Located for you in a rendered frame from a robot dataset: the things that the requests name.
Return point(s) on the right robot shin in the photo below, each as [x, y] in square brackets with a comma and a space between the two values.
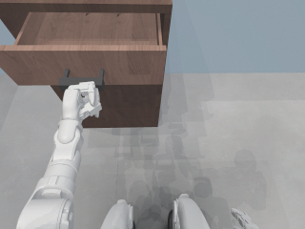
[177, 226]

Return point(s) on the left robot hand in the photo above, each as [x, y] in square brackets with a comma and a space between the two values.
[73, 101]

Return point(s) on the cabinet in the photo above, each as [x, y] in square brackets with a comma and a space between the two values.
[123, 106]

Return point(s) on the robot right thigh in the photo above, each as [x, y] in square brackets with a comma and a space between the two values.
[188, 214]

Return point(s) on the drawer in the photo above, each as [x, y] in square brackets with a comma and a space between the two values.
[127, 45]

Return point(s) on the left robot upper arm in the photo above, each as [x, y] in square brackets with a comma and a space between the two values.
[48, 213]

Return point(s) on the right robot hand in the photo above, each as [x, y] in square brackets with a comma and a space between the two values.
[244, 220]

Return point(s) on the handle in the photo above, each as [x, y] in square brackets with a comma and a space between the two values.
[66, 81]

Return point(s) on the robot left forearm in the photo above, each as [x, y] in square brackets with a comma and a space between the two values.
[59, 178]

